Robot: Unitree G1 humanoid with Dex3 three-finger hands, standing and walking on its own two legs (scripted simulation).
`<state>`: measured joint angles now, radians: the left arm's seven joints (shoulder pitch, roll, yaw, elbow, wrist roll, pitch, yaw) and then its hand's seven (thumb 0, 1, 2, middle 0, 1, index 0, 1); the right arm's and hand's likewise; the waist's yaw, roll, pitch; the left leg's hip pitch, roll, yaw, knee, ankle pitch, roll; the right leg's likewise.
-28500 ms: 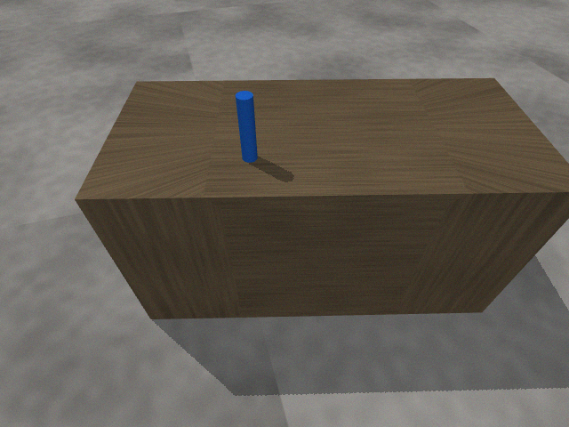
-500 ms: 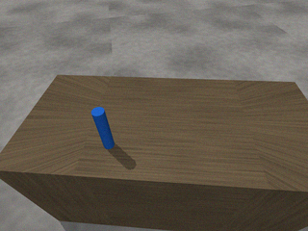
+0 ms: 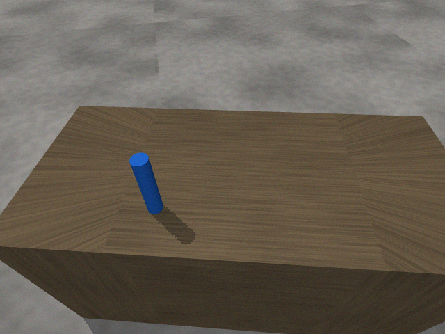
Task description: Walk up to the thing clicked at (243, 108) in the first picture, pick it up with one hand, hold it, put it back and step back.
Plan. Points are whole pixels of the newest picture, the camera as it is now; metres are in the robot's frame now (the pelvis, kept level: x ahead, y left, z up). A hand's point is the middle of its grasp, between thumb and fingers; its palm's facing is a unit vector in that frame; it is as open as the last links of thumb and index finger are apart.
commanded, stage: stand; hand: left
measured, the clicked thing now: (148, 186) +0.46 +0.21 -0.04
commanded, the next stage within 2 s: step back in 0.32 s
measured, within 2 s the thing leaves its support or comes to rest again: neither
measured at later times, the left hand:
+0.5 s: hand out of the picture +0.08 +0.28 -0.16, palm faces -0.02 -0.92 -0.38, open 7.4 cm
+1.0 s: hand out of the picture -0.01 +0.35 -0.18, palm faces -0.12 -0.92 -0.37, open 7.4 cm
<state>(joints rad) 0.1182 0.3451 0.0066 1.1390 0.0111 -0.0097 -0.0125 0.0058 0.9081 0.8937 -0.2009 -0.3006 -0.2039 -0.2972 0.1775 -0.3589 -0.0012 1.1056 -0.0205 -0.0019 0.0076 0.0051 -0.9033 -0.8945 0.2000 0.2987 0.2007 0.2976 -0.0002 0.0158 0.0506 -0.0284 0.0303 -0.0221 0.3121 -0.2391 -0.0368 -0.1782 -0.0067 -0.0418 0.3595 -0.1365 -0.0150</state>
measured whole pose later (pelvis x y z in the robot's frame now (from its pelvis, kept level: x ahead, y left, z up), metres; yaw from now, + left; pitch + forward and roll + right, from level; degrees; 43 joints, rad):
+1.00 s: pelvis -0.12 +0.09 -0.02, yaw -5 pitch -2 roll -1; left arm 0.12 0.40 0.07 0.89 0.02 0.08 0.01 0.01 0.91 0.89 -0.20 -0.30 -0.20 -0.30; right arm 0.13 -0.35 -0.05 0.86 -0.03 0.02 -0.02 0.01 -0.90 -0.89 0.20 0.30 0.20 0.30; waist 0.00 -0.04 0.22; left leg -0.29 -0.01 0.07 0.59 -0.27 0.06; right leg -0.33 0.07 0.14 0.91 -0.48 0.02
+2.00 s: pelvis -0.41 +0.05 -0.03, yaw -7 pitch -3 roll -2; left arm 0.19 0.38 0.09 0.87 0.03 0.06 -0.01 0.01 0.91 0.89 -0.20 -0.30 -0.20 -0.30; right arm 0.06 -0.42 -0.05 0.79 -0.03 0.04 -0.01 0.00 -0.90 -0.89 0.20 0.30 0.20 0.30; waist 0.02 0.06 0.20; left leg -0.45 0.11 -0.01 0.71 -0.20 -0.01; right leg -0.22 0.04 0.04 0.68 -0.42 0.01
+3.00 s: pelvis -0.65 +0.03 -0.02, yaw +0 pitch -3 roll +1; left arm 0.23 0.39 0.07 0.94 0.04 -0.01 0.00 0.01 0.90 0.89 -0.20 -0.30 -0.21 -0.30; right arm 0.22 -0.39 -0.06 0.99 -0.04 0.02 0.03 0.01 -0.90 -0.89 0.20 0.30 0.20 0.30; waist 0.03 0.01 0.10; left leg -0.28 -0.04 -0.04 0.61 -0.30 -0.01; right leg -0.22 -0.08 0.00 0.68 -0.41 0.03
